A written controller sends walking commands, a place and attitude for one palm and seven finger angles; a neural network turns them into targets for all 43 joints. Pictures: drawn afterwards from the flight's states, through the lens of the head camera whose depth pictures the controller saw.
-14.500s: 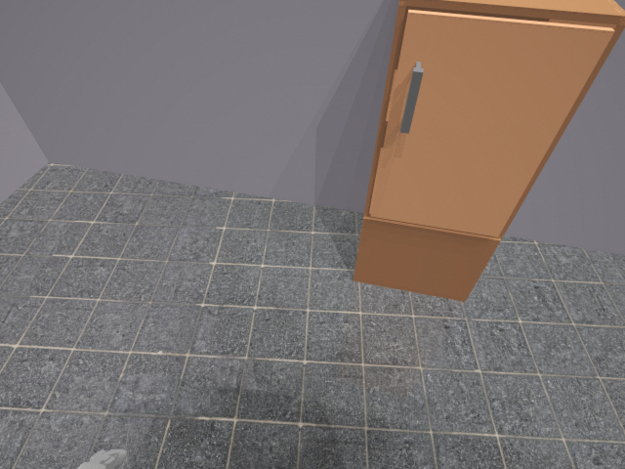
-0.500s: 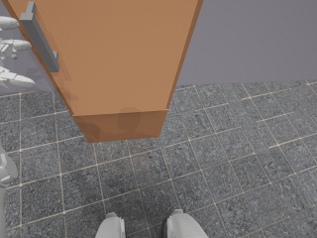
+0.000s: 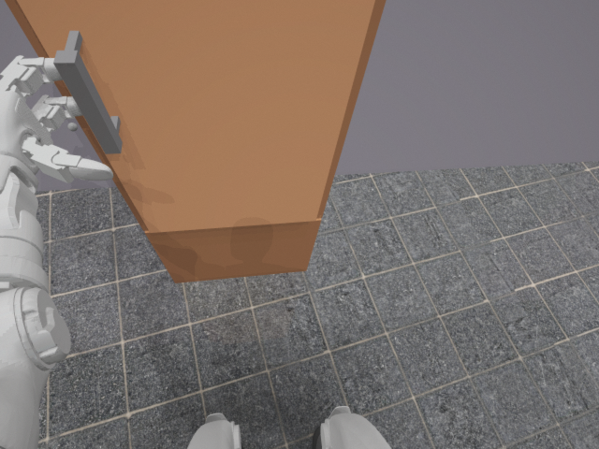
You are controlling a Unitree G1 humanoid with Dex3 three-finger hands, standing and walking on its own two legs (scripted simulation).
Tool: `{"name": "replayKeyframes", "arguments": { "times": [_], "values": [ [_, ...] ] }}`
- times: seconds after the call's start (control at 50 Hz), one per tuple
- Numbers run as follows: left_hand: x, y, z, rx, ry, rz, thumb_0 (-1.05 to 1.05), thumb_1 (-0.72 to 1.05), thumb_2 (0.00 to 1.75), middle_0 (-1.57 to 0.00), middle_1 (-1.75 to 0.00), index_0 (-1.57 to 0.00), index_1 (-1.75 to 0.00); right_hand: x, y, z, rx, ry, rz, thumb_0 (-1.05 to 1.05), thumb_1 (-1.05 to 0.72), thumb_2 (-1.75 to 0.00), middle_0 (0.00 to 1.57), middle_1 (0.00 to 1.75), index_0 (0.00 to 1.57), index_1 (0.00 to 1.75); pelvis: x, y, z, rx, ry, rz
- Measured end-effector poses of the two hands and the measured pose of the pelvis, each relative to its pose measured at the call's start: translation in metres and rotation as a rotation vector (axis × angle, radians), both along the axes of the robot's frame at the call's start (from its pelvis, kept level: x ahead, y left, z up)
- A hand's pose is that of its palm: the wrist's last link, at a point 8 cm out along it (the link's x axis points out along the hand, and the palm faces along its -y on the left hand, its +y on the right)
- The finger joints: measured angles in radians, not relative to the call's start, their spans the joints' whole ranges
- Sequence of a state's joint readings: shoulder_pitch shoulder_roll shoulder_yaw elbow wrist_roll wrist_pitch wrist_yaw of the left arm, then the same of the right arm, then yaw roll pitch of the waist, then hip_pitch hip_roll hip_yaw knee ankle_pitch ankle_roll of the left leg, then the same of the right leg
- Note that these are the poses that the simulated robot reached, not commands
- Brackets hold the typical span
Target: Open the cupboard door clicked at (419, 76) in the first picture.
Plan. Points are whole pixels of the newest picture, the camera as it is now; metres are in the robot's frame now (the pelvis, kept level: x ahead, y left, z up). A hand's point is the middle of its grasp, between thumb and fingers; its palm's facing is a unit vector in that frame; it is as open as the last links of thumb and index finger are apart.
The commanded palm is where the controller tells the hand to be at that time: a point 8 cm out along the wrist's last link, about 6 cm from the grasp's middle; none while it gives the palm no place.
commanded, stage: slide the fingers in behind the handle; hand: left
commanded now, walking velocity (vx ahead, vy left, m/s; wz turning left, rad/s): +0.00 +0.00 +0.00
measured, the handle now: (95, 97) +0.55 +0.24 +0.10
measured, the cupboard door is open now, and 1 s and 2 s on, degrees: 0 0 1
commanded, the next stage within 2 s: close the thumb around the handle in 0.94 s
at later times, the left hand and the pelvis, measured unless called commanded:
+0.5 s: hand (107, 127) +0.50 +0.21 +0.11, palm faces +0.06 -1.00 -0.03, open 14.0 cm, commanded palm +0.47 +0.24 +0.10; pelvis +0.00 -0.01 +0.00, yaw +1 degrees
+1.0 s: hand (109, 126) +0.50 +0.21 +0.10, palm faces +0.06 -1.00 -0.02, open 14.1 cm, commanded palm +0.48 +0.24 +0.10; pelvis +0.00 -0.01 +0.00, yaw +2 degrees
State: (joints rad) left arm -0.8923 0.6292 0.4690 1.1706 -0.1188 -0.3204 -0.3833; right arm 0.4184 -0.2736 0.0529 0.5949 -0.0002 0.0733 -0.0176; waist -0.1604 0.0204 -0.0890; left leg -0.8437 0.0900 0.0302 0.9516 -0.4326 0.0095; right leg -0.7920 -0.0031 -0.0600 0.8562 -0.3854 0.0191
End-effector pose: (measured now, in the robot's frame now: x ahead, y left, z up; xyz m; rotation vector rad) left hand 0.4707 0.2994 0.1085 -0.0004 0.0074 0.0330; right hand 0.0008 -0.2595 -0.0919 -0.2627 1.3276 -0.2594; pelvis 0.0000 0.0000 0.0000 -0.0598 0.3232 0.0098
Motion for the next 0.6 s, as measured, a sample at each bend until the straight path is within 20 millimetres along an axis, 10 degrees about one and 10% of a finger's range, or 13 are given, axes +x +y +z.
{"name": "replayKeyframes", "arguments": {
  "times": [0.6],
  "values": [
    [0.000, -0.040, -0.002, 0.022, 0.011, 0.038, -0.02, -0.50, 0.30, -0.29, -1.20, -0.27, -1.20, -0.004, -0.014, -0.007, 0.021, 0.004, 0.017, 0.00, -0.90, -0.90, 0.20, 0.30, 0.20, 0.30, -0.005, -0.013, 0.000, 0.015, -0.009, 0.016]
  ]
}}
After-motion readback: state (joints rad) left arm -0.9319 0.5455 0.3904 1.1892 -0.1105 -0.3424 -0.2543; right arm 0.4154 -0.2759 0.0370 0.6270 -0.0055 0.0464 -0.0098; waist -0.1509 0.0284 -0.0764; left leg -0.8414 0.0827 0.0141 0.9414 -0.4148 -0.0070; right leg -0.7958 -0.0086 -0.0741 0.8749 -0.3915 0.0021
